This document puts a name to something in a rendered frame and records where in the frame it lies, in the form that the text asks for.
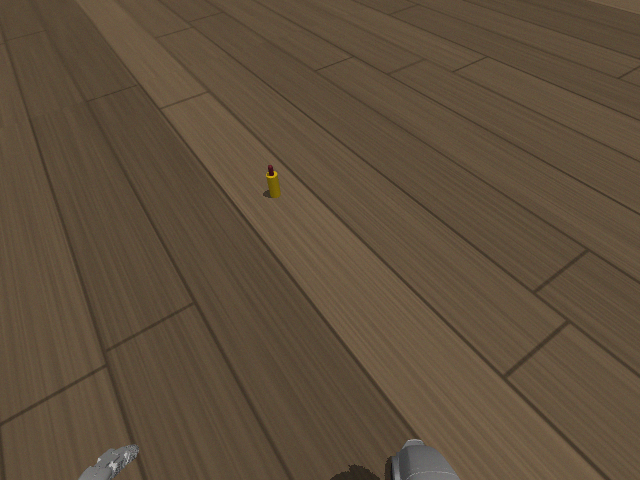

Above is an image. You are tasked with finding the bottle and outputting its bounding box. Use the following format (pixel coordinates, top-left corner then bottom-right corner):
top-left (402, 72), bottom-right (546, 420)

top-left (266, 165), bottom-right (281, 198)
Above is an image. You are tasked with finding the left robot hand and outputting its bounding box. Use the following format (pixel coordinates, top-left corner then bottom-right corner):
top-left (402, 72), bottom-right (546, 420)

top-left (78, 445), bottom-right (139, 480)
